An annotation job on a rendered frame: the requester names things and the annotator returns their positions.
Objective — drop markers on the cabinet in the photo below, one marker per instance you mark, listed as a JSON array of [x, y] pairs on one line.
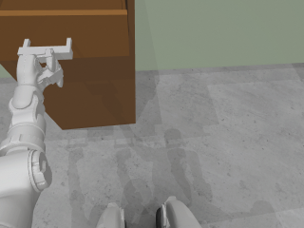
[[96, 91]]

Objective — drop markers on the drawer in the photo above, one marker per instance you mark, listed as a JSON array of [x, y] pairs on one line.
[[97, 28]]

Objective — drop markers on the left robot hand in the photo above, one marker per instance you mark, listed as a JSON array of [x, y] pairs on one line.
[[30, 73]]

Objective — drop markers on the left robot upper arm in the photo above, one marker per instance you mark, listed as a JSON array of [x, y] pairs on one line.
[[23, 176]]

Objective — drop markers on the left robot thigh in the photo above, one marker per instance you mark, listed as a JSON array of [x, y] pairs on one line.
[[111, 217]]

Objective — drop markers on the handle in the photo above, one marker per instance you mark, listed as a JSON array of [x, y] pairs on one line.
[[61, 52]]

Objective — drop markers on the robot thigh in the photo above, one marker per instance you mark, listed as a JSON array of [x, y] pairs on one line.
[[111, 217], [175, 214]]

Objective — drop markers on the robot left forearm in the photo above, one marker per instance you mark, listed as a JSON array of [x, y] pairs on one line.
[[27, 129]]

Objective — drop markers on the right robot thigh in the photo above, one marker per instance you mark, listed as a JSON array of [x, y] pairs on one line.
[[175, 214]]

